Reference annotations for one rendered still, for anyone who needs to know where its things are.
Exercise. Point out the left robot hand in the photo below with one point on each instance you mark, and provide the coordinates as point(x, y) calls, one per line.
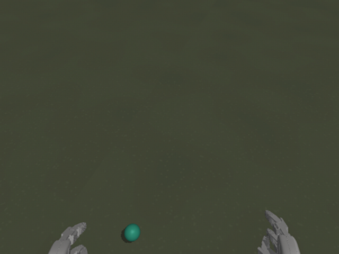
point(68, 237)

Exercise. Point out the right robot hand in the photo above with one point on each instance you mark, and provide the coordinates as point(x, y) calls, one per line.
point(283, 242)

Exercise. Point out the ball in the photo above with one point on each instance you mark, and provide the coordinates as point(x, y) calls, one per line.
point(132, 232)

